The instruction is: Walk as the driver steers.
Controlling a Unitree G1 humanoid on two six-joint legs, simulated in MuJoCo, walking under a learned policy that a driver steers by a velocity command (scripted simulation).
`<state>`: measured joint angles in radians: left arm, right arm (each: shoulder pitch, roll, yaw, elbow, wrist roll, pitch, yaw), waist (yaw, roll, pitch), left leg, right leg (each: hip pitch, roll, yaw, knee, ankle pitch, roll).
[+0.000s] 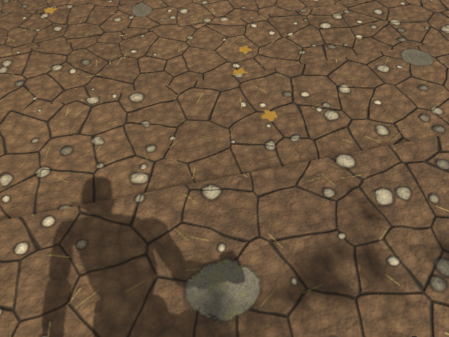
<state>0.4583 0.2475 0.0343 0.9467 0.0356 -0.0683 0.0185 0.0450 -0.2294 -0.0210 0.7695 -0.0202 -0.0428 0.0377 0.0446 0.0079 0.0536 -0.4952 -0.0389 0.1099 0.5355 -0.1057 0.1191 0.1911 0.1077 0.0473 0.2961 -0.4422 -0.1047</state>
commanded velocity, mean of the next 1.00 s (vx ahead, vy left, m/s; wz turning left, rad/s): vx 0.31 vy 0.00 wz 0.50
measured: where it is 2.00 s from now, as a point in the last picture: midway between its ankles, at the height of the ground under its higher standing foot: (128, 251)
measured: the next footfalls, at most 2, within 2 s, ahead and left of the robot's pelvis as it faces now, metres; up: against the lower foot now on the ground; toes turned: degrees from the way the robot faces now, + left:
right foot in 0.50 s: +0.42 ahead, -0.06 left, +0.00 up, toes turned +21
left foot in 1.02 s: +0.31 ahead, +0.14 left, +0.00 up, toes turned +39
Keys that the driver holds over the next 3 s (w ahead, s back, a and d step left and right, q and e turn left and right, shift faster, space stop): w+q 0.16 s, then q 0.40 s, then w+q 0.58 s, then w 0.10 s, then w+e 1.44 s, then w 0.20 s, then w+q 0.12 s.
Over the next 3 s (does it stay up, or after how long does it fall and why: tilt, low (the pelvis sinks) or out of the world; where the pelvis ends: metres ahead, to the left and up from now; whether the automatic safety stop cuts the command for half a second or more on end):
stays up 1.25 0.43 -0.17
